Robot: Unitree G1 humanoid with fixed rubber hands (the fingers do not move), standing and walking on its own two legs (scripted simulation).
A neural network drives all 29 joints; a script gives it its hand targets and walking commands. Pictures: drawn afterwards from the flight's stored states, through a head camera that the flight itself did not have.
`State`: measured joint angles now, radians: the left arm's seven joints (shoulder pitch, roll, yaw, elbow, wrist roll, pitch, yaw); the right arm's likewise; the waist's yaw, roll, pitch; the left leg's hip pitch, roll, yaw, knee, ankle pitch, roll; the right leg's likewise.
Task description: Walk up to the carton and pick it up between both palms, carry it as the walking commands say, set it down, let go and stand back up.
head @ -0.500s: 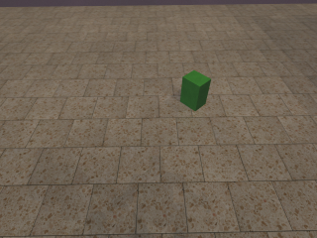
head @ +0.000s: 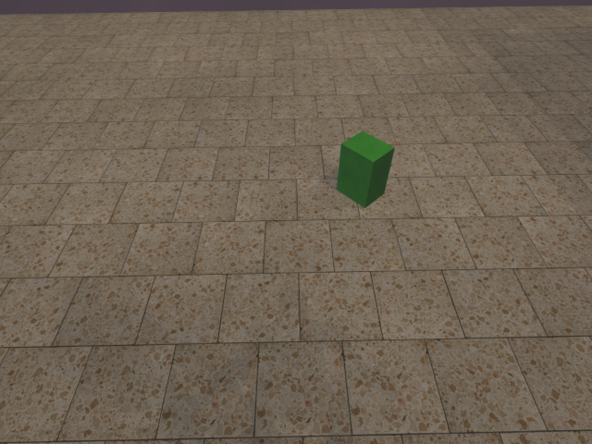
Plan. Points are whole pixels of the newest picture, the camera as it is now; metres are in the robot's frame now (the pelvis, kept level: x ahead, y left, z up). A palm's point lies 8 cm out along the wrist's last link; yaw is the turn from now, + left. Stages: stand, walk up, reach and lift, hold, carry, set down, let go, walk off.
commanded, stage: walk up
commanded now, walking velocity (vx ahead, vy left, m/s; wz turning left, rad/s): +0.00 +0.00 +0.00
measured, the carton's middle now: (363, 170) +1.41 -0.31 -0.64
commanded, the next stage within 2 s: none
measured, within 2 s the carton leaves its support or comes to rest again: neither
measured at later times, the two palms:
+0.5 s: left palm (129, 435) +0.17 +0.26 -0.09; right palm out of the picture +0.05 -0.37 -0.11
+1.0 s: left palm (182, 308) +0.38 +0.23 -0.11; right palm (565, 349) +0.28 -0.39 -0.07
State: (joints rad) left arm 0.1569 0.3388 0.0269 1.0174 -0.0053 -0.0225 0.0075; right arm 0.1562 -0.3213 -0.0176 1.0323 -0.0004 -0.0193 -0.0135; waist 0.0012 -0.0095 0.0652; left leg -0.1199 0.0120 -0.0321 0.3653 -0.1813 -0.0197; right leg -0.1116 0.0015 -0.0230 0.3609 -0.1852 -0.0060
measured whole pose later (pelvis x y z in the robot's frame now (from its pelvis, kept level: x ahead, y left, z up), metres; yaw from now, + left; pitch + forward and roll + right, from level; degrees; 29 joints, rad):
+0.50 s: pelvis +0.05 -0.05 -0.02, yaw -6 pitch -3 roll +1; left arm 0.32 0.42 0.09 0.73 0.03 -0.03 -0.08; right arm 0.37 -0.39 -0.09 0.80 -0.07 -0.05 0.01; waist -0.03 -0.02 0.03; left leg -0.10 0.09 0.05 0.54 -0.41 0.03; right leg -0.36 -0.07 0.00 0.63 -0.35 -0.03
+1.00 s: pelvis +0.23 -0.07 -0.03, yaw -9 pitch -5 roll +1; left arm 0.39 0.46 0.07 0.56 0.02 -0.01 -0.04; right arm 0.39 -0.40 -0.05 0.53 -0.03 -0.06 0.00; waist -0.02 -0.08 0.05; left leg -0.31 0.05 0.09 0.71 -0.33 0.03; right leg -0.45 0.00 0.07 1.20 -0.49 -0.02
